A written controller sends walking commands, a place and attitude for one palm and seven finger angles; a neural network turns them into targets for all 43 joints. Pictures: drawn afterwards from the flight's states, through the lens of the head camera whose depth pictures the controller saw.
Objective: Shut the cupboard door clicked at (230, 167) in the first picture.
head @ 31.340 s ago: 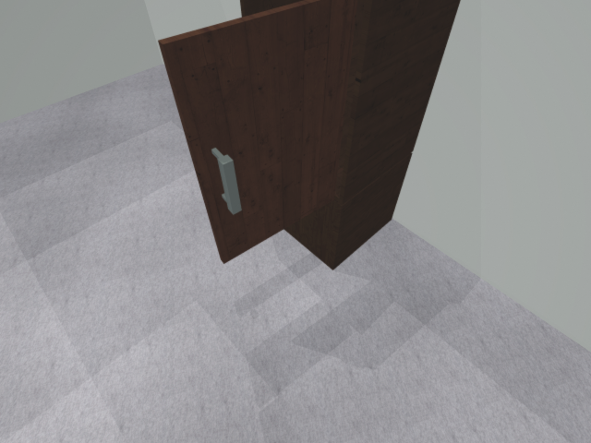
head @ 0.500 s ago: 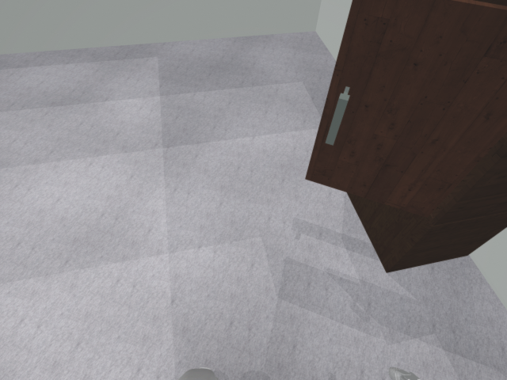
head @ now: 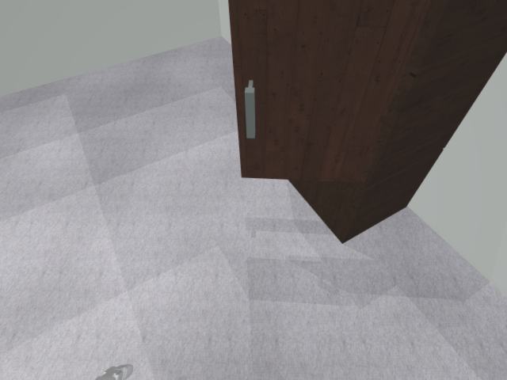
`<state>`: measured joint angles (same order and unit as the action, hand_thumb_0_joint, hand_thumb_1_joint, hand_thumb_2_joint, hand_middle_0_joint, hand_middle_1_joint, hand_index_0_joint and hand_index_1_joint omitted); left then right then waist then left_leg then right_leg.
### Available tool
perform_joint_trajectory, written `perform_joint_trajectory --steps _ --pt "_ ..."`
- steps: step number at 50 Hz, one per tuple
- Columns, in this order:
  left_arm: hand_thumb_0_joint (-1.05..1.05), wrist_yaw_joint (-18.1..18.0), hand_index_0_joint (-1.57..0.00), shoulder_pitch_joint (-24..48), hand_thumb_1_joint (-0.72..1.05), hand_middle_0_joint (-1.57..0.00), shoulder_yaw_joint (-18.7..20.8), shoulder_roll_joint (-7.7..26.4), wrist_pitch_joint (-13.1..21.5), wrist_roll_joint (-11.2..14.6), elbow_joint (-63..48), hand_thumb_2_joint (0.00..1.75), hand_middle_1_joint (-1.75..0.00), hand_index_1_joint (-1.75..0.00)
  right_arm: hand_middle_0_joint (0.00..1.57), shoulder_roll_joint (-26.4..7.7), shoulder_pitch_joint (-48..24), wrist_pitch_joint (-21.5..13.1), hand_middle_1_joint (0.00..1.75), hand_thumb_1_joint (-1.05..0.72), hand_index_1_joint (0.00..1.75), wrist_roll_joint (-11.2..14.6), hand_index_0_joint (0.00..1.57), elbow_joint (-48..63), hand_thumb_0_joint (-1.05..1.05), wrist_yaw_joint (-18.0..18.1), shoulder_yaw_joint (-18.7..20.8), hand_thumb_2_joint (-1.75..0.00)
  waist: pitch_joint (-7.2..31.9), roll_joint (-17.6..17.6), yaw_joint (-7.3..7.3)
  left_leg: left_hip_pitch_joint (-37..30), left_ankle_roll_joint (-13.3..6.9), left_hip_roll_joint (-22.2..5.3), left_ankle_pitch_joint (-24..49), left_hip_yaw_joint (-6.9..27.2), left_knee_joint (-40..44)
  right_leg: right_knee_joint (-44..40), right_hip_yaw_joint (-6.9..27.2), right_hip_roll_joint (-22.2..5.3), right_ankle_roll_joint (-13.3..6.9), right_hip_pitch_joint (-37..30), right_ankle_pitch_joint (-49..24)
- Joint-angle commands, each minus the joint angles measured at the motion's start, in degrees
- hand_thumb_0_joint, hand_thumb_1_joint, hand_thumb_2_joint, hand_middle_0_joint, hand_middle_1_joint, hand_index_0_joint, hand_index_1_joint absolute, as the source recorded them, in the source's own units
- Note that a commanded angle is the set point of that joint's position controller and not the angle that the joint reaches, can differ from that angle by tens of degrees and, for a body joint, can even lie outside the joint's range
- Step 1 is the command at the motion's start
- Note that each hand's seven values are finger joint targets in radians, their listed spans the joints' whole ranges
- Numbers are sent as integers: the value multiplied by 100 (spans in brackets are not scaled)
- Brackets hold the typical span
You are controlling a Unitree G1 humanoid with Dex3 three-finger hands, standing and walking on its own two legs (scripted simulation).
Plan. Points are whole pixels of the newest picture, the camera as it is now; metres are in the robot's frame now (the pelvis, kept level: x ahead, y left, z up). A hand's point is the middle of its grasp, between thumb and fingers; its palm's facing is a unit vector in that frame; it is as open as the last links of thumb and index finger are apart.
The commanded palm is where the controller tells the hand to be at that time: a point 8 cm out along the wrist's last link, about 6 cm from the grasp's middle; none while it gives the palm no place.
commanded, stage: take the last steps up to it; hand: left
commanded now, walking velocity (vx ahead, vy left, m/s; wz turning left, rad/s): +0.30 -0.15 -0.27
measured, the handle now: (250, 109) +0.75 +0.03 -0.03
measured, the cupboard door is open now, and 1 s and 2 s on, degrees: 56 56 56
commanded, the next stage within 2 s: come to a stop and stand still in 0.84 s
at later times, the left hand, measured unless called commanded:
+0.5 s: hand out of the picture +0.12 +0.18 -0.17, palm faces -0.07 -0.99 -0.14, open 7.4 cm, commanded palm none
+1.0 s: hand (246, 277) +0.34 +0.03 -0.15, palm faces -0.10 -0.97 -0.22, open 7.2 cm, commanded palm none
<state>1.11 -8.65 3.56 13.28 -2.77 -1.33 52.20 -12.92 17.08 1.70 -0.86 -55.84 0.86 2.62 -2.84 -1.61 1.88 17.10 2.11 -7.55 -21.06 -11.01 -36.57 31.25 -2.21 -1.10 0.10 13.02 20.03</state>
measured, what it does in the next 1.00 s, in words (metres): walks ahead: left foot, then right foot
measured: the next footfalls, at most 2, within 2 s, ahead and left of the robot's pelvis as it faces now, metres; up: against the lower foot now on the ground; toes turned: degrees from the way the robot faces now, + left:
left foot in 0.34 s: +0.12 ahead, +0.11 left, +0.00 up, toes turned +5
right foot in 0.80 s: +0.30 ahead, -0.23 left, +0.00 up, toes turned -14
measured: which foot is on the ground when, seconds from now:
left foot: up 0.00-0.32, down 0.34-0.80, up 0.82-1.00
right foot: down 0.00-0.36, up 0.38-0.78, down 0.80-1.00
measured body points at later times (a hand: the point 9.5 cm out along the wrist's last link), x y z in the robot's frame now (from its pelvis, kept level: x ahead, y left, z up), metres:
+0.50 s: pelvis +0.09 -0.01 +0.01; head +0.11 +0.02 +0.46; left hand +0.13 +0.24 -0.16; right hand +0.09 -0.26 -0.12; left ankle +0.08 +0.10 -0.73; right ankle +0.04 -0.14 -0.64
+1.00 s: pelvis +0.25 -0.14 +0.01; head +0.29 -0.16 +0.46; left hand +0.34 +0.08 -0.13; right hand +0.23 -0.38 -0.15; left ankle +0.22 -0.01 -0.66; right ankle +0.27 -0.22 -0.73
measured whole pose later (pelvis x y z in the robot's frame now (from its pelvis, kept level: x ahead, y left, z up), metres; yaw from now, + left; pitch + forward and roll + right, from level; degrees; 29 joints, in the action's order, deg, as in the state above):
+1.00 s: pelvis +0.25 -0.14 +0.01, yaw -7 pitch +1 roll +0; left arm -0.9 -10.9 2.6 9.3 2.7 -0.8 59.5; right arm -10.6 15.3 -0.4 -1.0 -60.3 0.8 2.7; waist -3.5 -1.8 2.1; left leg 25.5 1.1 -5.1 -21.1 -3.3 -60.6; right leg 24.3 -8.3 1.0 -4.3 14.6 11.2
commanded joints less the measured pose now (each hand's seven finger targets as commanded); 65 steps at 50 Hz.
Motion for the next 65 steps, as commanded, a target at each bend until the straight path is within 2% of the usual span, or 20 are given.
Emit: perform_joint_trajectory --steps 1,2,6,12,15,16,17,18,19,22,26,35,38,39,40,41,46,54,62,65 --pt "0 -163 -20 -763 90 -20 212 1278 150 -5 -119 90 -30 -30 20 -429 -468 28 30 -90 30 -9 20 649 0 37 99 -90 193 1202 -458 1731 49 299 -1175 895 -2507 -1701 1871 -1873 -1303 -723 -1619" --pt "0 -195 -20 -544 90 -20 254 1124 173 -21 -126 90 -30 -30 20 -471 -396 15 30 -90 30 -50 20 562 0 44 117 -90 149 1801 -344 2204 73 267 -968 947 -2779 -1854 2078 -1653 -1252 -958 -988" --pt "0 -163 -20 -328 90 -20 128 708 318 21 -101 90 -30 -30 20 -529 -335 -62 30 -90 30 -108 20 379 0 -90 152 -90 23 1115 -126 1600 164 182 1 745 -2517 -1849 1089 -1072 -1063 -406 -559" --pt "0 -109 -20 -708 90 -20 179 804 394 -36 160 90 -30 -30 20 -357 -601 -204 30 -90 30 -100 20 503 0 -91 134 -90 -160 976 -268 1243 107 264 -180 590 -802 -1871 1460 -1201 -1328 -552 -362" --pt "0 -80 -20 -539 90 -20 198 749 378 6 216 90 -30 -30 20 -355 139 -358 30 -90 30 -98 20 250 0 -12 109 -90 98 717 83 -329 43 452 554 387 722 -1129 1276 -896 -1076 -27 -486" --pt "0 -51 -20 -479 90 -20 166 575 357 51 209 90 -30 -30 20 -556 695 -421 30 -90 30 -114 20 48 0 31 144 -90 304 186 333 -1407 13 335 831 601 1266 -297 947 -514 -822 589 -395" --pt "0 10 -20 -637 90 -20 79 165 346 100 123 90 -30 -30 20 -1148 1288 -476 30 -90 30 -197 20 -115 0 85 263 -90 567 -1376 490 -2351 -397 -1043 141 2534 1884 1270 365 182 -420 1715 252" --pt "0 38 -20 -392 90 -20 22 189 349 45 -88 90 -30 -30 20 -1484 1687 -440 30 -90 30 -195 20 -135 0 151 309 -90 504 -1732 631 -2387 -925 -2135 -465 3997 2436 2652 152 328 -279 2505 1275" --pt "0 71 -20 -133 90 -20 90 411 309 -32 -178 90 -30 -30 20 -1491 1483 -398 30 -90 30 -179 20 -51 0 165 275 -90 94 -949 554 -1831 -1175 -2333 -855 3906 2627 3307 527 -21 -299 2708 1112" --pt "0 166 -20 -186 90 -20 185 382 215 -105 59 90 -30 -30 20 -836 554 -446 30 -90 30 -150 20 141 0 179 96 -90 -653 -689 96 -570 -737 -1571 -399 2470 2843 3744 557 -303 -134 2548 -119" --pt "0 194 -20 -462 90 -20 115 120 161 -44 215 90 -30 -30 20 -710 629 -541 30 -90 30 -111 20 -1 0 166 80 -90 -217 -755 -68 -1114 -727 -1130 1300 1051 2601 3231 307 -306 41 2447 -772" --pt "0 176 -20 139 90 -20 47 89 261 -3 93 90 -30 -30 20 -778 739 -435 30 -90 30 -141 20 -272 0 68 195 -90 -408 -796 5 -970 -759 -1138 1932 456 2216 692 -348 -247 -65 1290 -1102" --pt "0 94 -20 -1279 90 -20 165 520 404 -18 562 90 -30 -30 20 -746 528 -390 30 -90 30 -70 20 -300 0 17 210 -90 326 -112 -655 -494 -417 -624 2347 72 437 -176 -339 31 -256 -865 -1176" --pt "0 16 -20 -2072 90 -20 293 1018 489 -60 804 90 -30 -30 20 -414 618 -398 30 -90 30 0 20 -284 0 -47 138 -90 980 1098 -993 431 -233 -39 819 -226 -1071 -690 807 -941 -496 -2032 -797" --pt "0 -53 -20 -2272 90 -20 347 1420 519 -2 894 90 -30 -30 20 -39 769 -366 30 -90 30 61 20 -125 0 -32 57 -90 1277 2270 -871 1105 -188 622 -1688 253 -2648 -1548 2536 -2076 -912 -2101 -766" --pt "0 -106 -20 -1842 90 -20 294 1307 484 65 775 90 -30 -30 20 -141 642 -301 30 -90 30 61 20 -92 0 -15 77 -90 848 1632 -720 1319 -313 386 -1481 849 -3268 -1942 2549 -2109 -1014 -1480 -175" --pt "0 -183 -20 -595 90 -20 -45 193 617 53 542 90 -30 -30 20 60 596 -236 30 -90 30 -49 20 -391 0 -13 34 -90 509 788 -9 864 -169 41 103 1023 -2920 -1666 541 -1351 -861 -283 -2849" --pt "0 -362 -20 -799 90 -20 -57 370 567 26 710 90 -30 -30 20 116 -13 -56 30 -90 30 68 20 -214 0 61 -115 -90 649 490 -174 532 52 486 41 901 -362 -927 597 -1654 -1012 -1059 -6232" --pt "0 -429 -20 -805 90 -20 92 574 263 -7 565 90 -30 -30 20 -253 -544 159 30 -90 30 20 20 135 0 74 88 -90 16 888 -208 252 -88 555 430 1136 -36 -505 825 -1750 -1092 -542 -5366" --pt "0 -444 -20 -792 90 -20 62 434 185 58 387 90 -30 -30 20 -534 -291 65 30 -90 30 -11 20 147 0 87 117 -90 470 -119 -144 -1003 -520 -387 4662 1819 645 88 170 -942 -426 158 -2997"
